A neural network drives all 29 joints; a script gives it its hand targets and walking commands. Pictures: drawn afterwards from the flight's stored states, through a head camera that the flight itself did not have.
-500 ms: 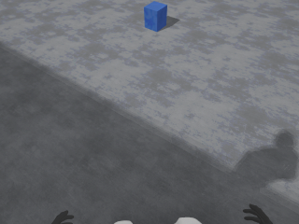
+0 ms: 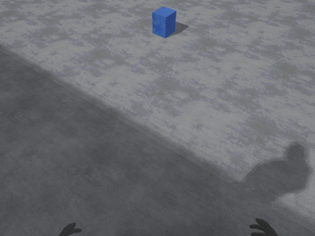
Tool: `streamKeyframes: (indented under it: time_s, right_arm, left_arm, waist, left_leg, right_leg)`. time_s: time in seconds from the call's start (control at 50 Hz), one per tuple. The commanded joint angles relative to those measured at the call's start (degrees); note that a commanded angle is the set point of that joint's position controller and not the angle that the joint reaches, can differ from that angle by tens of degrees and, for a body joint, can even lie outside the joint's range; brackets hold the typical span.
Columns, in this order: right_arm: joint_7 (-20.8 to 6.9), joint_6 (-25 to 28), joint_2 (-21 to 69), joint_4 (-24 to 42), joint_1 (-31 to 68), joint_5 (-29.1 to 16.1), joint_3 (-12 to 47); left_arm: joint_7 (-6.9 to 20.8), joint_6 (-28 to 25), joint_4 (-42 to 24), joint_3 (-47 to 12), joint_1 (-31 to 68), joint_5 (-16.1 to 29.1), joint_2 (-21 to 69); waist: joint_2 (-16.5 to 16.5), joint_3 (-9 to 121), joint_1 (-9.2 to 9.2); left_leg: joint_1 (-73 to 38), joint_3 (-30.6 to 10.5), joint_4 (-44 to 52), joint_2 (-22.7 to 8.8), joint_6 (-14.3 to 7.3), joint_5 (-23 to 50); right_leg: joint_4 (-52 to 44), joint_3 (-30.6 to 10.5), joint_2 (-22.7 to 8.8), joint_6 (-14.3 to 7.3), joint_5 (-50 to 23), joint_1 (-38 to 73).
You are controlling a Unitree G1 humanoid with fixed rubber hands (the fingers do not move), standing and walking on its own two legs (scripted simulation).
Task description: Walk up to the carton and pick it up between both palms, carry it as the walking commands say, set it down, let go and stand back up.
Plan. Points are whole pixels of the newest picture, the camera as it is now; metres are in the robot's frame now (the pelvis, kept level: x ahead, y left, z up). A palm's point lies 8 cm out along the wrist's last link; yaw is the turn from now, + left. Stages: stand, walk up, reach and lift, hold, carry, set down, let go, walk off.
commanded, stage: stand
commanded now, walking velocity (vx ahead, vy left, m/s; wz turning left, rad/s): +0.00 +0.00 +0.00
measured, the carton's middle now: (163, 22) +2.44 -0.12 -0.64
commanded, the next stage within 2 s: walk up in 0.76 s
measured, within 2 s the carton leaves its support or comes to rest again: neither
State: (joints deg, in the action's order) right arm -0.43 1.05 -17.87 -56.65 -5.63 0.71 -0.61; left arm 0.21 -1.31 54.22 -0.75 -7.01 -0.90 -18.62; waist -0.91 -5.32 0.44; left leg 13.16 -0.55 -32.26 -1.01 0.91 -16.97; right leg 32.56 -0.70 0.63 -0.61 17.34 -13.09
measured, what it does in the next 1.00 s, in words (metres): stands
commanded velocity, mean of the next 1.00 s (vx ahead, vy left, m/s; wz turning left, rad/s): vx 0.00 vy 0.00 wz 0.00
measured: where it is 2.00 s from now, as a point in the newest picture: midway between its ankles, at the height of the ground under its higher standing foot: (153, 186)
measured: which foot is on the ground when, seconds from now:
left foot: down 0.00-1.00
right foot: down 0.00-1.00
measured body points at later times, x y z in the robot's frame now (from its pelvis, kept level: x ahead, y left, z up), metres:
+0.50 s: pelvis +0.01 +0.01 +0.01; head +0.02 +0.02 +0.46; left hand +0.09 +0.30 -0.12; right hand +0.11 -0.28 -0.11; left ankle +0.01 +0.13 -0.73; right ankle +0.00 -0.12 -0.73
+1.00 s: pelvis +0.01 +0.00 +0.01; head +0.02 +0.01 +0.46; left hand +0.09 +0.30 -0.12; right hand +0.10 -0.29 -0.11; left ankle +0.00 +0.13 -0.73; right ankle +0.00 -0.11 -0.73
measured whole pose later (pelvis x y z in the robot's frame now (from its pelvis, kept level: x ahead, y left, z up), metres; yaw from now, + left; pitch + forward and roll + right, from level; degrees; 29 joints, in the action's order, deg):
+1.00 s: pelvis +0.01 +0.00 +0.01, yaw -1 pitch -2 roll +0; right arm -1.9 1.9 -18.9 -60.7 -6.7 1.8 -1.7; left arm 1.9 -1.9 59.2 1.0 -8.7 -1.3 -19.5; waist -0.7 -2.1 -0.5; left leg 9.0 0.4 -24.8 -0.8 -1.3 -18.7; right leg 25.2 -1.4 0.4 -1.3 19.2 -9.2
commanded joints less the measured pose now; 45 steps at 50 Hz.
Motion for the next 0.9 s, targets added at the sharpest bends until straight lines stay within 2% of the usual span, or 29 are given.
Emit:
streamKeyframes:
  time_s: [0.0, 0.08, 0.1, 0.14, 0.16, 0.18, 0.2, 0.24, 0.26, 0.28, 0.32, 0.34, 0.4, 0.42, 0.44, 0.48, 0.52, 0.56, 0.6, 0.64, 0.66, 0.68, 0.7, 0.72, 0.74, 0.82, 0.84, 0.86, 0.88]
  right_arm:
    - [0.71, 1.53, -11.39, 2.39, 1.17, -0.01, -2.55]
    - [0.51, 1.77, -12.63, 1.61, 4.44, 0.06, -2.84]
    - [0.39, 2.03, -11.47, 1.35, 4.01, -0.02, -2.28]
    - [0.86, 1.52, -12.83, 0.26, 5.52, 0.07, -2.99]
    - [1.01, 1.27, -13.5, 0.4, 4.09, 0.35, -3.01]
    - [0.77, 1.21, -12.76, -0.68, 3.3, 0.14, -3.11]
    - [0.49, 1.55, -12.15, 0.64, 4.97, 0.25, -2.75]
    - [0.49, 1.5, -11.66, 0.06, 5.68, -0.08, -2.64]
    - [0.97, 1.28, -13.45, -0.55, 6.74, 0.45, -3.35]
    - [0.6, 1.08, -12.1, -0.31, 5.28, 0.03, -2.89]
    - [0.59, 1.06, -12.82, -1.3, 4.79, -0.12, -3.18]
    - [0.9, 0.79, -11.67, -1.67, 4.31, 0.03, -2.28]
    - [0.92, 0.65, -11.36, -1.46, 5.28, -0.05, -2.05]
    - [1.15, 0.95, -13.5, -1.73, 6.92, 0.44, -2.66]
    - [0.89, 1.05, -13.97, -2.67, 3.94, 0.11, -2.96]
    - [0.61, 1.24, -12.41, -2.41, 4.26, -0.14, -2.82]
    - [0.46, 1.5, -12.97, -2.15, 4.58, 0.3, -2.35]
    - [0.81, 1.44, -11.13, -2.16, 4.77, 0.11, -1.93]
    - [1.11, 1.21, -12.98, -2.18, 5.45, -0.15, -2.75]
    - [0.77, 1.31, -13.02, -2.11, 4.16, 0.16, -2.72]
    - [0.81, 1.26, -13.72, -2.48, 4.45, -0.06, -2.82]
    - [0.78, 1.24, -12.7, -2.82, 3.77, -0.1, -2.59]
    - [0.79, 1.14, -14.25, -2.66, 3.22, 0.4, -2.85]
    - [0.9, 1.05, -12.49, -2.86, 3.31, 0.58, -2.55]
    - [1.03, 0.95, -13.01, -2.58, 4.0, 0.23, -2.73]
    - [0.79, 0.99, -12.89, -2.3, 5.37, 0.12, -2.28]
    - [0.91, 0.95, -11.29, -2.22, 4.94, 0.23, -2.04]
    - [0.69, 1.1, -12.04, -2.96, 4.7, 0.09, -2.04]
    - [0.39, 1.21, -13.51, -2.8, 4.18, -0.01, -2.58]
  left_arm:
    - [-0.75, -0.93, -2.46, 3.16, 1.29, 0.31, -12.36]
    - [-0.82, -0.78, -0.82, 2.96, 1.96, 0.71, -10.83]
    - [-0.83, -1.06, -0.51, 3.39, 1.95, 0.67, -12.91]
    - [-0.83, -1.32, 0.39, 3.3, 3.13, 0.07, -11.52]
    - [-1.03, -1.46, 0.64, 3.87, 3.26, -0.01, -12.74]
    - [-0.8, -1.5, 0.31, 3.06, 2.74, -0.38, -11.52]
    - [-0.94, -0.98, 0.08, 3.04, 3.2, 0.1, -10.99]
    - [-0.8, -1.04, 1.43, 3.07, 2.88, 0.48, -11.65]
    - [-0.57, -1.33, 1.83, 3.35, 3.15, 0.19, -10.36]
    - [-1.06, -1.11, 1.54, 3.27, 3.75, 0.02, -11.96]
    - [-1.19, -1.07, 2.43, 3.22, 1.73, 0.17, -12.48]
    - [-1.31, -0.71, 2.7, 3.3, 2.41, 0.9, -13.04]
    - [-1.62, -0.93, 2.64, 3.6, 2.22, 0.57, -12.84]
    - [-1.12, -0.81, 3.48, 3.16, 2.0, 0.24, -12.01]
    - [-0.88, -0.88, 3.0, 2.96, 0.83, 0.33, -11.73]
    - [-1.1, -0.69, 2.62, 2.77, 2.13, -0.05, -11.41]
    - [-1.1, -1.05, 3.1, 2.82, 1.51, 0.67, -11.85]
    - [-1.02, -1.44, 3.08, 2.78, 2.37, 0.78, -12.67]
    - [-1.01, -0.86, 3.31, 2.91, 3.75, -0.01, -12.66]
    - [-0.91, -0.93, 3.21, 2.78, 2.91, 0.03, -11.33]
    - [-0.89, -0.91, 2.79, 3.29, 3.17, 0.43, -12.15]
    - [-0.87, -1.23, 3.45, 2.6, 3.58, 0.42, -11.6]
    - [-0.97, -0.86, 3.99, 3.08, 2.03, 0.66, -11.76]
    - [-1.28, -1.1, 4.65, 3.07, 1.84, 0.5, -12.15]
    - [-1.08, -1.07, 3.81, 3.07, 2.03, 0.72, -11.6]
    - [-0.8, -0.99, 4.72, 3.04, 2.5, 0.01, -11.85]
    - [-1.15, -1.2, 4.38, 3.77, 2.96, 0.05, -12.93]
    - [-1.05, -0.77, 3.8, 3.26, 2.92, 0.39, -12.34]
    - [-1.23, -0.8, 4.41, 2.89, 2.61, 0.28, -12.29]
  waist:
    - [-1.95, 7.1, -0.57]
    - [3.84, 8.26, -0.25]
    - [1.17, 7.31, -0.21]
    - [-0.32, 7.14, -1.0]
    - [0.88, 8.66, -0.58]
    - [-0.72, 8.86, 0.58]
    - [1.51, 9.18, -0.43]
    - [0.8, 9.39, 0.21]
    - [1.62, 9.3, -1.3]
    - [1.69, 9.07, 0.25]
    - [-0.58, 10.0, -0.35]
    - [4.01, 9.01, 0.08]
    - [0.16, 7.58, -0.84]
    - [2.62, 6.52, -1.16]
    - [1.67, 7.49, -1.25]
    - [-0.5, 5.56, -0.18]
    - [2.47, 8.26, -0.73]
    - [2.73, 6.36, -0.3]
    - [-1.28, 7.64, -0.62]
    - [2.77, 7.67, -0.48]
    - [1.26, 6.96, -1.24]
    - [-0.88, 7.5, -0.03]
    - [3.18, 7.05, -0.82]
    - [3.3, 7.27, -0.13]
    - [-0.68, 8.84, -1.16]
    - [2.81, 6.95, -0.83]
    - [1.59, 8.84, -0.67]
    - [-2.32, 5.25, -0.36]
    - [-1.27, 4.95, -0.02]
  left_leg:
    - [-2.69, -4.84, 7.36, -4.41, -3.71, 9.66]
    - [-4.41, -4.79, 8.39, -6.16, -3.66, 14.04]
    - [-4.27, -5.65, 9.63, -6.14, -3.81, 12.63]
    - [-6.16, -4.81, 10.0, -5.99, -3.81, 13.16]
    - [-7.34, -4.16, 9.44, -5.91, -3.38, 15.16]
    - [-9.14, -4.07, 9.94, -5.9, -2.89, 13.18]
    - [-6.36, -4.88, 9.61, -6.41, -3.53, 13.19]
    - [-8.89, -5.06, 10.85, -6.36, -3.44, 16.32]
    - [-8.17, -5.04, 11.09, -6.29, -3.82, 16.18]
    - [-9.28, -5.08, 12.37, -6.22, -3.19, 17.7]
    - [-9.89, -4.75, 12.4, -6.39, -3.88, 16.42]
    - [-8.92, -4.86, 12.97, -6.16, -3.19, 15.96]
    - [-7.34, -5.35, 14.06, -6.43, -3.41, 14.13]
    - [-7.66, -5.23, 14.36, -6.43, -3.38, 12.4]
    - [-8.19, -5.07, 14.17, -6.07, -3.66, 11.15]
    - [-7.67, -5.49, 14.59, -6.41, -3.28, 10.24]
    - [-8.75, -5.06, 15.55, -6.52, -3.77, 13.77]
    - [-8.59, -5.69, 14.96, -6.96, -3.61, 16.87]
    - [-8.3, -5.05, 14.88, -6.72, -3.62, 16.72]
    - [-9.22, -4.61, 14.54, -6.17, -2.97, 17.03]
    - [-8.53, -4.55, 15.42, -6.05, -3.35, 17.39]
    - [-10.5, -5.14, 15.41, -6.72, -3.05, 16.65]
    - [-8.64, -3.99, 14.83, -6.22, -3.1, 16.48]
    - [-9.38, -4.73, 15.35, -6.67, -3.18, 17.21]
    - [-9.95, -4.29, 15.06, -6.87, -2.96, 16.53]
    - [-8.95, -4.77, 15.38, -5.94, -3.12, 14.6]
    - [-9.26, -4.61, 15.67, -6.41, -2.84, 13.72]
    - [-7.31, -4.93, 15.72, -6.61, -2.69, 12.77]
    - [-8.43, -4.76, 15.62, -5.93, -2.51, 12.91]
  right_leg:
    - [-9.02, -6.3, -6.93, -2.74, -11.87, 2.95]
    - [-9.2, -6.2, -7.57, -3.14, -15.16, 2.99]
    - [-10.13, -5.62, -6.7, -3.14, -13.69, 3.53]
    - [-10.81, -5.9, -6.73, -2.32, -13.35, 2.91]
    - [-11.03, -6.4, -7.35, -2.42, -15.97, 3.43]
    - [-11.63, -6.19, -6.96, -2.91, -15.37, 2.53]
    - [-11.37, -5.41, -7.39, -2.77, -16.63, 5.63]
    - [-11.71, -5.0, -6.89, -2.3, -17.23, 4.58]
    - [-11.43, -4.73, -6.65, -1.65, -16.11, 5.46]
    - [-11.9, -5.37, -6.38, -1.73, -16.32, 3.85]
    - [-13.59, -5.96, -7.41, -2.4, -17.08, 5.47]
    - [-12.77, -6.17, -7.6, -2.61, -14.72, 6.67]
    - [-13.23, -5.53, -7.08, -2.18, -11.86, 5.95]
    - [-14.44, -5.37, -7.21, -1.97, -12.06, 5.36]
    - [-16.01, -5.73, -7.56, -2.26, -12.16, 6.72]
    - [-16.31, -5.34, -7.64, -2.17, -12.67, 5.04]
    - [-15.06, -5.75, -7.76, -2.16, -13.2, 6.31]
    - [-14.31, -6.52, -7.89, -2.72, -15.16, 5.37]
    - [-15.15, -5.03, -7.64, -1.97, -15.95, 7.43]
    - [-15.32, -5.16, -7.4, -1.68, -16.31, 6.87]
    - [-15.64, -5.66, -7.26, -1.72, -16.17, 6.07]
    - [-15.61, -5.45, -7.93, -2.03, -14.64, 5.3]
    - [-15.46, -5.75, -7.75, -1.63, -16.07, 6.47]
    - [-14.92, -5.04, -7.51, -1.58, -17.26, 6.17]
    - [-14.91, -4.24, -7.66, -1.87, -16.43, 7.73]
    - [-16.31, -5.1, -6.92, -1.23, -13.52, 6.42]
    - [-15.72, -5.54, -7.71, -1.89, -14.63, 7.84]
    - [-16.26, -5.17, -7.3, -2.01, -13.77, 5.56]
    - [-16.54, -5.66, -7.51, -1.75, -13.15, 4.31]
